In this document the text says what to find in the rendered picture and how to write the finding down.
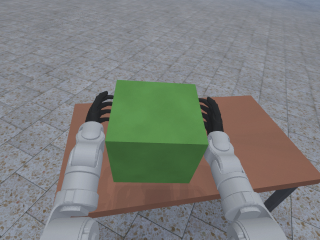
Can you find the robot left forearm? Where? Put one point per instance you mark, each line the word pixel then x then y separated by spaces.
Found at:
pixel 78 195

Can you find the robot right forearm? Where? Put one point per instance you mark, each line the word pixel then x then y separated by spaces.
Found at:
pixel 239 201

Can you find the left robot hand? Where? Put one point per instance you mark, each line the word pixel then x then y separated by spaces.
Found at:
pixel 95 111

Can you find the table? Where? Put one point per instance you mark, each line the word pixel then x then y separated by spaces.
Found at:
pixel 270 160

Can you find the robot right upper arm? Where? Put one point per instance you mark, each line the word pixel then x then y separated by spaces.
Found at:
pixel 261 228

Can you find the carton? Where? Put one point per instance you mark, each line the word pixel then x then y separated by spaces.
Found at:
pixel 155 133

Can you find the robot left upper arm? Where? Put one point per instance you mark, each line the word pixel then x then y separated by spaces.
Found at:
pixel 71 228

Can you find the right robot hand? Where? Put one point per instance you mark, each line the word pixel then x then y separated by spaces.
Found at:
pixel 213 118

